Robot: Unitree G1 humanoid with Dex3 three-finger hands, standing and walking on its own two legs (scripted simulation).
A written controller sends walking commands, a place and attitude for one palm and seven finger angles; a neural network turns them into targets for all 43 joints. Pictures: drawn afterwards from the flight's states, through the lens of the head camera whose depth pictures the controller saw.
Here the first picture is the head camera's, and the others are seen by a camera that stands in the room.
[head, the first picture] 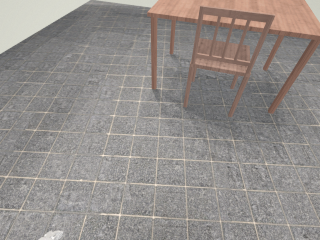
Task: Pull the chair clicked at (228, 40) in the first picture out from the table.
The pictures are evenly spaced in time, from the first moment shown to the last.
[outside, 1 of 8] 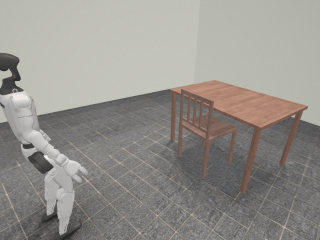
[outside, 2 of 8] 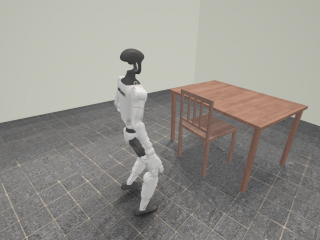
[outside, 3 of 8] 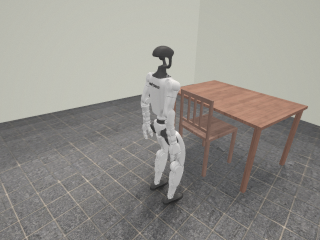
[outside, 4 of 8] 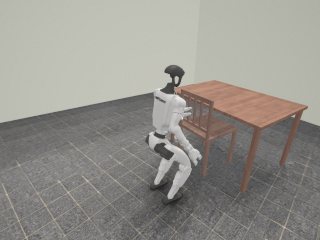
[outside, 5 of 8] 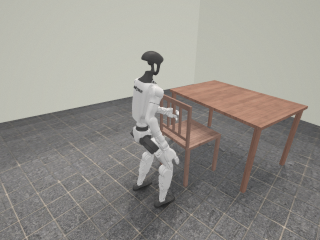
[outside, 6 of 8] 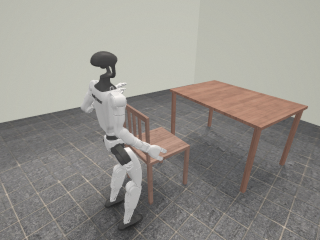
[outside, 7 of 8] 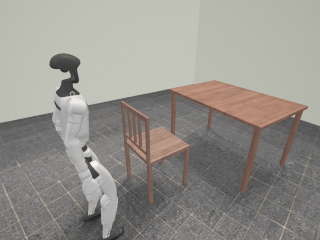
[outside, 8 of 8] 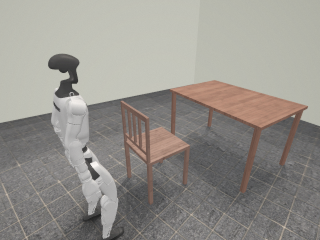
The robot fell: no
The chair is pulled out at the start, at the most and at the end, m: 0.00 0.65 0.65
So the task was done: yes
